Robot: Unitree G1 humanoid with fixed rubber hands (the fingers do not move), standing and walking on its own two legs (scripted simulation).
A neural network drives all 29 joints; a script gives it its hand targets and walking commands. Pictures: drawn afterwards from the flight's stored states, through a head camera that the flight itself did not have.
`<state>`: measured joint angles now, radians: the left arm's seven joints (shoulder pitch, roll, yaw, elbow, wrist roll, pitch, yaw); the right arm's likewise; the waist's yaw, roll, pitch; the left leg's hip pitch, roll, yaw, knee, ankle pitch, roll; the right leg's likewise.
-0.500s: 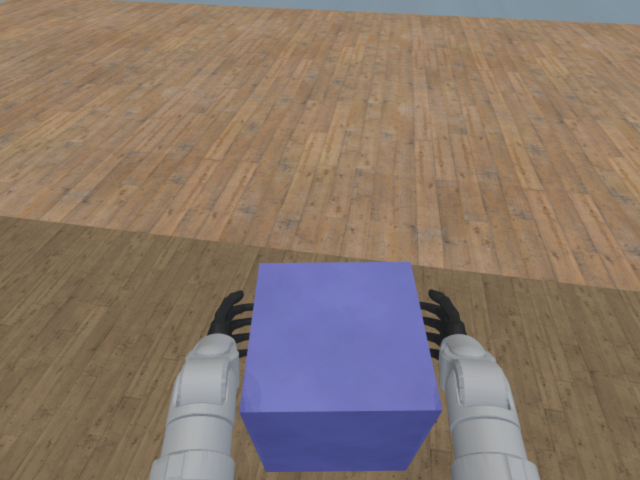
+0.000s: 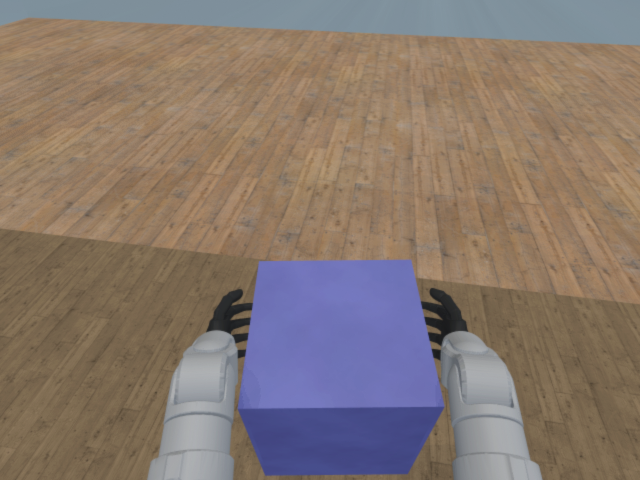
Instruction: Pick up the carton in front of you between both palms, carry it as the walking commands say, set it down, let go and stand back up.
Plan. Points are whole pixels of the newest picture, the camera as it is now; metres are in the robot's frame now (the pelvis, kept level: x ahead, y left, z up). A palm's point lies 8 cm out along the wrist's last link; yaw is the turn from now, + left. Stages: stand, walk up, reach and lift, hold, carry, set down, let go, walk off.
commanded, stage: hold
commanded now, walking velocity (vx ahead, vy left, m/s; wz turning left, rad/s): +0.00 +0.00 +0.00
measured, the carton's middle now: (335, 371) +0.29 +0.00 -0.02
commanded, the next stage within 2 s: carry in 0.58 s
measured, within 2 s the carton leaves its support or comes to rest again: neither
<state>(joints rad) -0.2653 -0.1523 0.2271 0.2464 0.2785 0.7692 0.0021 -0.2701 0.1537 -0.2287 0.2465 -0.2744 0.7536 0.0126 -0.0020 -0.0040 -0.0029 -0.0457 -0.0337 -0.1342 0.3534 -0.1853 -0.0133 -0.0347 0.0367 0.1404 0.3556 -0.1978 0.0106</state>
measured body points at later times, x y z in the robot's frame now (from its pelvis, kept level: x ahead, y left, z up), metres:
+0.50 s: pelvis +0.00 +0.00 +0.00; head -0.05 +0.00 +0.45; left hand +0.30 +0.15 +0.04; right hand +0.30 -0.15 +0.04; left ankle +0.02 +0.13 -0.75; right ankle +0.01 -0.13 -0.75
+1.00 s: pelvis +0.11 -0.01 -0.02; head +0.09 -0.01 +0.43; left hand +0.39 +0.14 +0.06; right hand +0.40 -0.16 +0.07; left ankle +0.08 +0.10 -0.75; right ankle +0.01 -0.13 -0.74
